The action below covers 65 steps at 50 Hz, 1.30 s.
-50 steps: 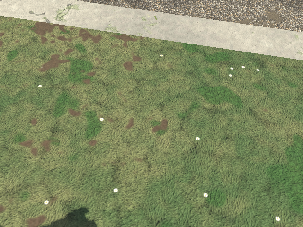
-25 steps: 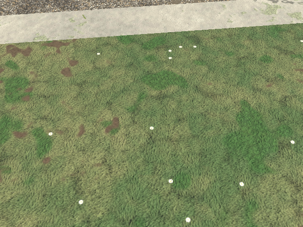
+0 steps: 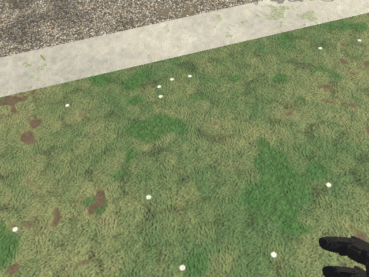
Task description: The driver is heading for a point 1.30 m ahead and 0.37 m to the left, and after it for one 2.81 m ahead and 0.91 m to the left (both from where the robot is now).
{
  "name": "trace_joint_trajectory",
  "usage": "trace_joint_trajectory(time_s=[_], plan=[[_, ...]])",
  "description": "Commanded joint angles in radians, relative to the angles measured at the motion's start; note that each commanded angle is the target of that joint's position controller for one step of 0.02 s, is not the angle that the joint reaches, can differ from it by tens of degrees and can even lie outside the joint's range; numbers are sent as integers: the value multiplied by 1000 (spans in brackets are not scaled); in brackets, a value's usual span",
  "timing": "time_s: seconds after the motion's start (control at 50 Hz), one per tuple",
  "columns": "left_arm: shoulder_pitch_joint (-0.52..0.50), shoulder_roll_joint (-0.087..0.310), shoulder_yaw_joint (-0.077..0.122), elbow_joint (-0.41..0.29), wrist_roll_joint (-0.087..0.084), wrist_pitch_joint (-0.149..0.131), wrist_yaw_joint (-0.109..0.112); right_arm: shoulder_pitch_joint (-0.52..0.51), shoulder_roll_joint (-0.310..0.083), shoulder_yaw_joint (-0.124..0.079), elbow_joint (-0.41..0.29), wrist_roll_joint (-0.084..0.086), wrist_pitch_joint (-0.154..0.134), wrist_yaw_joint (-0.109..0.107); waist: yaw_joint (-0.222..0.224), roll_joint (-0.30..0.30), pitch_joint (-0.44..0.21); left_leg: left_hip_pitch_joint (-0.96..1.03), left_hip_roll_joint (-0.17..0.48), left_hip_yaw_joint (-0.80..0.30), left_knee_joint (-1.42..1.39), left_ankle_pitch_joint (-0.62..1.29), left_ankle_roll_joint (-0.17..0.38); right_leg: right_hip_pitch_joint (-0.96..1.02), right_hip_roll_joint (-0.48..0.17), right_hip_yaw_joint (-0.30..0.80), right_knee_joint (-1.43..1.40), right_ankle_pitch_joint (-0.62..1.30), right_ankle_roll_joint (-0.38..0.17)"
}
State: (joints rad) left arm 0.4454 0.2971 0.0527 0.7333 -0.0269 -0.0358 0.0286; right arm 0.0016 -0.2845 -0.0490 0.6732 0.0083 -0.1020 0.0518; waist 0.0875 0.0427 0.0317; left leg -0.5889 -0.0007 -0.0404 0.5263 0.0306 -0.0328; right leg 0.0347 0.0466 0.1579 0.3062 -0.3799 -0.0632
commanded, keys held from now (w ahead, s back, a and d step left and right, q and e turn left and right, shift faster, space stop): w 0.08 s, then w+q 0.36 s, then s+q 0.40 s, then w+q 0.16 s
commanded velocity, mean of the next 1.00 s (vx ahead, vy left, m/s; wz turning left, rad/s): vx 0.26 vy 0.00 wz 0.33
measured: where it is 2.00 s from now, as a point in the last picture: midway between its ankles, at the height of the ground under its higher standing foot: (169, 209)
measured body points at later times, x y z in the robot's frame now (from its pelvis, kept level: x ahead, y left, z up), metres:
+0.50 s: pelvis +0.29 +0.00 +0.00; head +0.32 -0.01 +0.44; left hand +0.52 +0.24 -0.06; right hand +0.30 -0.29 -0.13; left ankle +0.18 +0.13 -0.74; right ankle +0.44 -0.12 -0.73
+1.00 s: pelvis +0.35 +0.00 -0.01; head +0.37 +0.04 +0.44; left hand +0.39 +0.33 -0.12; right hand +0.60 -0.20 -0.09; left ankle +0.33 +0.10 -0.74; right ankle +0.43 -0.12 -0.71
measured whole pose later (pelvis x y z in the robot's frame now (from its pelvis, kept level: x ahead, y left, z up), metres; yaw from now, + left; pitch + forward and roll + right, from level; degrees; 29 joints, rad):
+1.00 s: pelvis +0.35 +0.00 -0.01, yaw +25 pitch +0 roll -2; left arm 0.10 0.31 0.07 0.74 0.00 0.01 0.01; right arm 0.24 -0.31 -0.07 0.61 0.01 0.06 0.00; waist 0.00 -0.03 0.05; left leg -0.34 0.01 0.01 0.66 -0.36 0.05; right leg -0.40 -0.09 -0.12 0.80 -0.47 0.01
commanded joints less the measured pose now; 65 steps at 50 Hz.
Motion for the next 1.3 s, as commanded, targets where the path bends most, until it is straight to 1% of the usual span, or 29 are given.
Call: trace_joint_trajectory(time_s=[0.02,0.06,0.08,0.1,0.12,0.14,0.18,0.22,0.26,0.34,0.44,0.5,0.52,0.54,0.56,0.58,0.62,0.66,0.76,0.84,0.9,0.94,0.96,0.98,1.0,1.02,1.08,1.2,1.3], plan=[[7,173,50,-29,2,-4,6,-85,-107,-30,-85,3,-28,4,-28,-195,33,72,-11,25,-35,-54,44,-26,-261,142,-12,540,-104],[-9,160,43,-31,10,3,3,90,-161,-60,-43,0,-28,-11,-123,-199,-98,339,-44,76,-71,-65,107,-32,-199,83,217,875,-68],[-24,129,28,-50,23,4,2,266,-195,-70,-19,-12,-26,-19,-205,-167,-244,642,70,-38,-16,-74,174,-190,-158,69,455,757,-39],[107,25,-2,-63,19,-8,-2,412,-282,-92,21,-26,-19,-21,-168,132,-428,1032,334,-526,-52,-272,351,-564,14,0,873,198,46],[99,72,-1,-57,-2,-24,-4,428,-202,-71,46,0,-22,-8,-178,208,-428,1031,381,-788,-226,-423,380,-700,48,61,1004,-178,50],[-22,144,18,-76,-18,-33,-11,346,-150,-54,42,15,-17,-13,-176,127,-234,884,345,-642,-247,-477,337,-779,-24,35,1049,-119,45],[-171,135,14,-111,12,-56,-18,248,-114,-39,28,1,2,-20,-139,-7,-59,602,257,-435,-287,-304,300,-752,-106,-39,941,9,37],[-161,106,12,-112,27,-62,-25,224,-98,-29,19,-11,5,-27,-88,22,-36,480,200,-362,-332,-167,297,-670,-138,-48,847,60,48],[-153,69,-1,-114,35,-59,-29,232,-109,-33,27,5,3,-36,-70,42,-29,417,182,-301,-357,-96,314,-643,-142,-77,736,54,75],[-309,30,-26,-159,41,-70,-35,261,-164,-50,41,18,11,-53,-110,34,8,291,124,-191,-366,-79,275,-532,-104,-114,415,277,112],[-399,86,-2,-187,17,-81,-43,352,-182,-58,62,31,31,-60,-131,39,-12,351,158,-276,-277,-189,213,-413,-65,-75,232,395,110],[-291,136,30,-170,47,-90,-30,339,-143,-51,46,18,54,-67,-55,38,-69,364,57,-251,-10,23,116,-214,-74,-93,111,462,48],[-171,201,46,-168,68,-91,-21,325,-85,-31,5,-5,53,-69,-9,-69,-214,246,-15,-192,259,-158,59,20,-249,36,167,775,-17],[-139,231,48,-166,86,-66,-22,509,-7,-7,11,0,51,-72,-74,-356,-377,2,-118,-99,583,-759,-8,270,-526,329,210,1099,-191],[-147,178,42,-168,63,-45,-32,554,-116,-26,28,15,64,-76,-70,-327,-418,-31,-61,-128,733,-739,-32,220,-533,412,172,1036,-219],[-198,115,25,-180,53,-33,-31,471,-163,-45,25,23,84,-82,-62,-227,-309,-72,-29,-106,801,-683,-53,137,-476,268,169,1015,-194],[-300,77,12,-173,37,-14,-26,392,-160,-55,8,17,123,-93,-89,-151,-188,-62,25,-68,772,-596,-80,-37,-387,85,136,967,-163],[-364,98,20,-161,56,-6,-19,383,-117,-50,-10,19,158,-97,-123,-189,-132,47,25,-25,716,-515,-95,-201,-335,-31,69,913,-160],[-421,111,29,-132,45,17,7,328,-74,-35,-61,3,171,-81,-130,-186,-156,138,48,5,473,-351,-84,-209,-348,-151,51,897,-188],[-407,136,41,-96,27,32,11,280,-98,-39,-96,4,172,-49,-108,-187,-144,208,63,34,302,-321,-41,-192,-372,-178,72,771,-181],[-386,191,61,-77,16,40,-2,242,-125,-54,-125,12,184,-38,-99,-160,-137,304,55,91,168,-334,22,-240,-403,-173,55,300,-128],[-353,140,51,-48,13,43,-9,305,-148,-73,-94,7,181,-51,-117,-93,-101,447,6,99,48,-350,90,-380,-332,-223,139,-93,-47],[-349,79,35,-46,26,44,-18,394,-217,-94,-75,9,172,-66,-137,113,-64,534,147,-143,-117,-370,171,-545,-225,-331,409,-223,34],[-427,62,28,-122,36,32,-21,421,-323,-110,-97,9,147,-69,-155,295,-24,564,348,-606,-269,-603,368,-849,-38,-284,692,-330,97],[-518,117,48,-136,17,9,-23,405,-276,-95,-100,-18,111,-60,-199,172,-11,513,363,-673,-364,-747,394,-896,-62,-105,789,-249,73],[-499,146,60,-133,-3,-5,-29,350,-240,-81,-98,-19,87,-63,-151,157,16,489,340,-606,-381,-801,345,-890,-92,-75,779,-132,46],[-423,139,70,-73,35,-24,-34,272,-167,-51,-107,-1,79,-79,-99,113,-10,468,229,-406,-354,-612,250,-779,-103,-99,701,105,71],[-472,73,46,-63,21,-50,-52,354,-192,-61,-81,5,65,-91,-133,95,-6,448,161,-284,-336,-389,234,-636,-45,-114,378,294,123],[-489,85,36,-70,7,-67,-69,390,-195,-63,-53,17,70,-80,-159,108,3,410,187,-333,-288,-414,242,-510,-47,-110,233,262,121]])
Velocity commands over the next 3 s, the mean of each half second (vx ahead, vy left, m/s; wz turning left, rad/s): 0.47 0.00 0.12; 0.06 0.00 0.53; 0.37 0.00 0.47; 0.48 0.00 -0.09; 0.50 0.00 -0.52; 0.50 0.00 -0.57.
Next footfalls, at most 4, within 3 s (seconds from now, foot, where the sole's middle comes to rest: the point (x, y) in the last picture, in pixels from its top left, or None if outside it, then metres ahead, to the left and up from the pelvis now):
0.08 left None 0.22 0.13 -0.77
0.52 right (255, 272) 0.47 -0.11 -0.77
0.96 left None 0.36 0.11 -0.77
1.40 right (223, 226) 0.63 0.00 -0.77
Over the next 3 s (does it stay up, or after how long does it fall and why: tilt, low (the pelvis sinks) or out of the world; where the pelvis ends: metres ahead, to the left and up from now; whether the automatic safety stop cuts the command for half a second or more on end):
stays up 1.23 0.43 -0.01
